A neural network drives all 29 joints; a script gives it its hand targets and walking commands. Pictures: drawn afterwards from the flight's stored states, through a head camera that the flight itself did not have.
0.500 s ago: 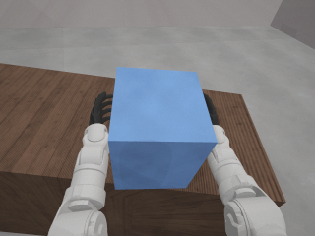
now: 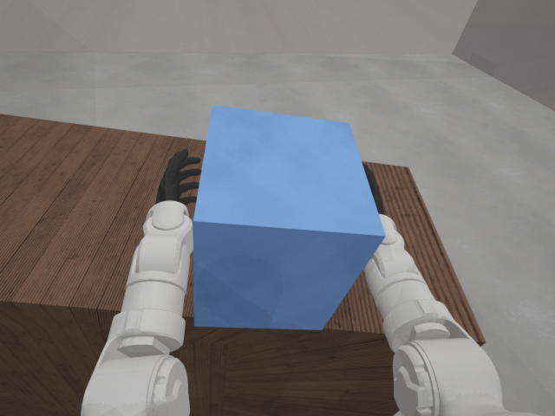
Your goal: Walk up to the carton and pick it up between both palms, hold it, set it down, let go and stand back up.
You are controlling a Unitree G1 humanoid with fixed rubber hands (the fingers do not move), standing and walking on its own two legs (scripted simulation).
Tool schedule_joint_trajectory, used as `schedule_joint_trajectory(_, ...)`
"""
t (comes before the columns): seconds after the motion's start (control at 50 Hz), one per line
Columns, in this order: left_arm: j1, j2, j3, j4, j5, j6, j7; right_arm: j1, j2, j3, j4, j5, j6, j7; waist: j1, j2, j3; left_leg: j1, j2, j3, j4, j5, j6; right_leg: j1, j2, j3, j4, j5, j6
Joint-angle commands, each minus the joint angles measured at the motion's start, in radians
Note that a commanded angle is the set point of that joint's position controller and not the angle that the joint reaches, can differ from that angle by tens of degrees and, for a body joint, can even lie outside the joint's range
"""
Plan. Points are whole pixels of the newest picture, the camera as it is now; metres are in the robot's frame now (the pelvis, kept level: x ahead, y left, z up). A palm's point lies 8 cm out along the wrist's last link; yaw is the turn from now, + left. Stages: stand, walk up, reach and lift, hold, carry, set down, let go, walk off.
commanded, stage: reach and lift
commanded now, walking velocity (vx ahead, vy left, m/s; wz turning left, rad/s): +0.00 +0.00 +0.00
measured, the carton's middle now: (271, 225) +0.38 +0.05 +0.11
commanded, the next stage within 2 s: hold in 1.68 s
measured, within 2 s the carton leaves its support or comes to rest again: neither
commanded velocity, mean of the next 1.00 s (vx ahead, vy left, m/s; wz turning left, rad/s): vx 0.00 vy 0.00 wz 0.00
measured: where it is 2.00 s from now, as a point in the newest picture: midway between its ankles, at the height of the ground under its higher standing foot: outside the picture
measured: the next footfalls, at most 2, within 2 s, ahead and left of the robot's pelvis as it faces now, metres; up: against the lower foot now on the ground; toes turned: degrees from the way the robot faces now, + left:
none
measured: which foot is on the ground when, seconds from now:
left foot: down 0.00-1.00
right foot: down 0.00-1.00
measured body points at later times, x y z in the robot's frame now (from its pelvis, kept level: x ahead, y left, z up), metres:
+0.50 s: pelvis +0.01 +0.02 +0.00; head -0.03 +0.06 +0.45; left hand +0.41 +0.19 +0.17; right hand +0.42 -0.11 +0.18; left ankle +0.07 +0.13 -0.75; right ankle +0.01 -0.10 -0.75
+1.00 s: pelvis +0.02 +0.03 +0.00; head -0.04 +0.06 +0.45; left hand +0.41 +0.18 +0.20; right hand +0.41 -0.12 +0.21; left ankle +0.07 +0.13 -0.75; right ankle +0.01 -0.10 -0.74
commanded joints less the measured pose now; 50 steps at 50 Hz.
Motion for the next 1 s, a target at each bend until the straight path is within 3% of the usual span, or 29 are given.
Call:
schedule_joint_trajectory(0.0, -0.893, -0.655, -0.512, -0.224, -0.111, -0.057, -0.125, -0.985, 0.538, 0.273, -0.384, -0.001, -0.059, 0.126, -0.011, 0.175, -0.699, 0.448, -0.047, 0.029, 0.018, 0.128, 0.008, 0.048, -0.014, -0.005, -0.069, 0.086, 0.055)
schedule_joint_trajectory(0.1, -0.928, -0.662, -0.527, -0.241, -0.14, -0.002, -0.14, -0.978, 0.542, 0.263, -0.382, 0.03, 0.009, 0.108, -0.059, 0.182, -0.668, 0.474, -0.052, 0.017, 0.016, 0.12, 0.004, 0.068, -0.015, -0.006, -0.071, 0.103, 0.062)
schedule_joint_trajectory(0.28, -0.922, -0.652, -0.51, -0.267, -0.134, 0.083, -0.177, -0.973, 0.525, 0.286, -0.41, 0.099, 0.095, 0.076, -0.111, 0.179, -0.54, 0.507, -0.063, 0.0, 0.012, 0.165, -0.006, 0.137, -0.018, -0.004, -0.073, 0.175, 0.082)
schedule_joint_trajectory(0.42, -0.912, -0.645, -0.531, -0.356, -0.131, 0.142, -0.176, -1.003, 0.566, 0.395, -0.535, 0.191, 0.15, 0.056, -0.089, 0.174, -0.538, 0.553, -0.072, -0.007, 0.032, 0.228, -0.007, 0.161, -0.009, 0.004, -0.074, 0.206, 0.091)
schedule_joint_trajectory(0.52, -0.927, -0.656, -0.585, -0.45, -0.155, 0.182, -0.161, -1.006, 0.574, 0.446, -0.616, 0.24, 0.192, 0.046, -0.104, 0.179, -0.553, 0.605, -0.065, -0.022, 0.052, 0.277, -0.018, 0.122, 0.003, 0.003, -0.077, 0.196, 0.088)
schedule_joint_trajectory(0.66, -0.921, -0.661, -0.612, -0.462, -0.177, 0.24, -0.155, -1.011, 0.562, 0.448, -0.658, 0.273, 0.26, 0.037, -0.14, 0.177, -0.54, 0.605, -0.054, -0.041, 0.042, 0.213, -0.018, 0.075, 0.013, 0.005, -0.086, 0.135, 0.08)
schedule_joint_trajectory(0.76, -0.92, -0.665, -0.634, -0.495, -0.21, 0.266, -0.149, -1.01, 0.573, 0.483, -0.719, 0.326, 0.311, 0.021, -0.152, 0.184, -0.568, 0.614, -0.054, -0.052, 0.058, 0.264, -0.031, 0.075, 0.023, 0.011, -0.08, 0.174, 0.081)
schedule_joint_trajectory(0.82, -0.932, -0.668, -0.625, -0.476, -0.213, 0.28, -0.146, -1.006, 0.555, 0.462, -0.687, 0.332, 0.34, 0.022, -0.163, 0.191, -0.52, 0.597, -0.045, -0.062, 0.043, 0.209, -0.037, 0.044, 0.026, 0.014, -0.084, 0.123, 0.076)
schedule_joint_trajectory(0.98, -1.004, -0.646, -0.575, -0.443, -0.219, 0.289, -0.137, -1.049, 0.57, 0.435, -0.616, 0.346, 0.381, 0.036, -0.139, 0.185, -0.504, 0.552, -0.043, -0.059, 0.026, 0.144, -0.033, 0.025, 0.029, 0.016, -0.08, 0.09, 0.073)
